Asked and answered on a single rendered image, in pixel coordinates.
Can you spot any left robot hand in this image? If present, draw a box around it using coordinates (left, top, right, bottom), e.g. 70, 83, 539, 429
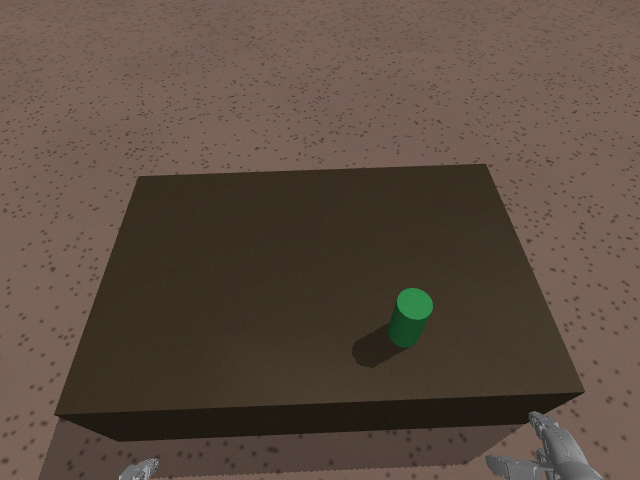
119, 458, 159, 480

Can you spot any right robot arm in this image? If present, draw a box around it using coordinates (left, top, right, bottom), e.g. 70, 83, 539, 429
553, 461, 604, 480

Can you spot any right robot hand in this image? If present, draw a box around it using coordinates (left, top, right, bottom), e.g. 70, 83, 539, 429
486, 411, 589, 480

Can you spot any can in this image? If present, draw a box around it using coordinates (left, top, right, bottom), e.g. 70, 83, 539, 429
388, 288, 433, 347

